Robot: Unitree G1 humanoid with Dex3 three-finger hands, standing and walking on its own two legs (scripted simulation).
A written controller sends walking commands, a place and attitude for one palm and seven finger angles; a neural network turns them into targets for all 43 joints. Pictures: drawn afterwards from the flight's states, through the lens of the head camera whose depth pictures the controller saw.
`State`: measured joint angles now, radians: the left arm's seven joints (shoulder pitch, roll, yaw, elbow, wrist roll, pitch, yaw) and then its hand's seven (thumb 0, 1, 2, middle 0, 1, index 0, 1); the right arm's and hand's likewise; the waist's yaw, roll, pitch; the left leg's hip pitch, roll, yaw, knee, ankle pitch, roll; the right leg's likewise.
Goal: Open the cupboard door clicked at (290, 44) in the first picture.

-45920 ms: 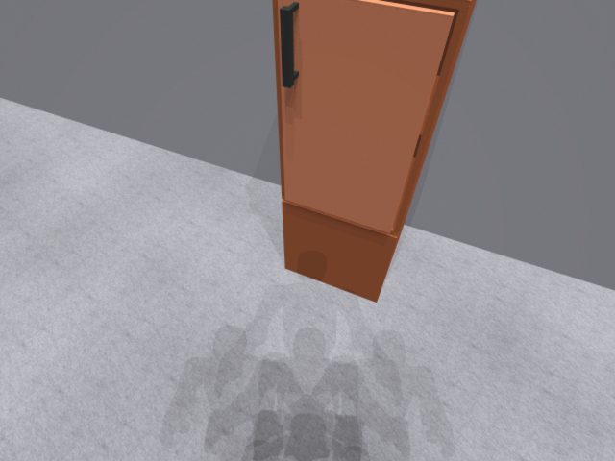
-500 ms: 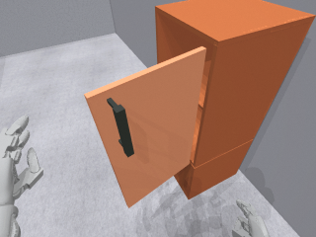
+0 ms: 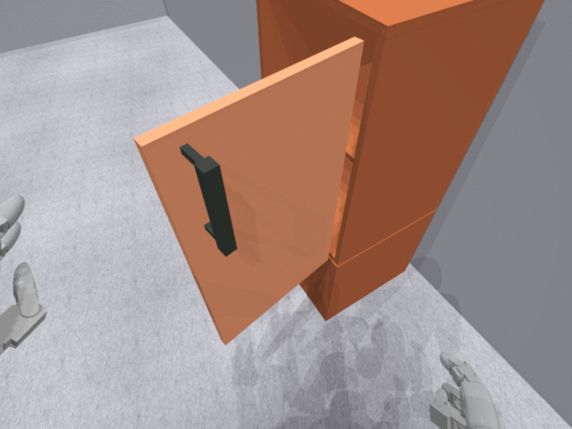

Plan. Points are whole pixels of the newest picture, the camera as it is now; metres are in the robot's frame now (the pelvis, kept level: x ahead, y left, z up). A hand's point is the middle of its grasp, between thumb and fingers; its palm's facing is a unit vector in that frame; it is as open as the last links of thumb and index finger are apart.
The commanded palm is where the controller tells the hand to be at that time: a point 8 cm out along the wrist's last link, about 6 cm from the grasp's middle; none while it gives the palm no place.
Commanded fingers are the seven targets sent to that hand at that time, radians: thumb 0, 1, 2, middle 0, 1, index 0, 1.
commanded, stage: step back with the hand held close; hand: left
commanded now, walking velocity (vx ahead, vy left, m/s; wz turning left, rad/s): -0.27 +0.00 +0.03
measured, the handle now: (209, 203) +0.35 +0.12 +0.15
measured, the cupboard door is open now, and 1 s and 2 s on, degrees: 100 100 100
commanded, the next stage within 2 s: stop stepping back and stand still in 0.88 s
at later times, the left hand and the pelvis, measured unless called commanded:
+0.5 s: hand out of the picture +0.13 +0.29 +0.17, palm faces +0.48 -0.74 -0.47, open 7.4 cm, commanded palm +0.07 +0.32 +0.18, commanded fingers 0.00 0.90 0.90 -0.20 -0.30 -0.20 -0.30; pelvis -0.06 +0.01 +0.00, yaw +1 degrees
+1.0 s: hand out of the picture +0.03 +0.23 +0.16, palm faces +0.31 -0.80 -0.52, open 7.4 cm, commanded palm -0.04 +0.28 +0.18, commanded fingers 0.00 0.90 0.90 -0.20 -0.30 -0.20 -0.30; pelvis -0.19 -0.02 +0.00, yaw -1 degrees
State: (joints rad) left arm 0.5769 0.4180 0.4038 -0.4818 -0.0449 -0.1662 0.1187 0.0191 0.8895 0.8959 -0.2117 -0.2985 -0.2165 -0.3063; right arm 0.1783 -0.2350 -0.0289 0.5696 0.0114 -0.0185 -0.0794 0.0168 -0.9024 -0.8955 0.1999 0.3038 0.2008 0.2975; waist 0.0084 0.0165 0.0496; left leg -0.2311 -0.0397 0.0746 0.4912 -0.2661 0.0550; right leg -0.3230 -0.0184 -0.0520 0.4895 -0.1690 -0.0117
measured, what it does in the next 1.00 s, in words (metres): walks backwards: right foot, then left foot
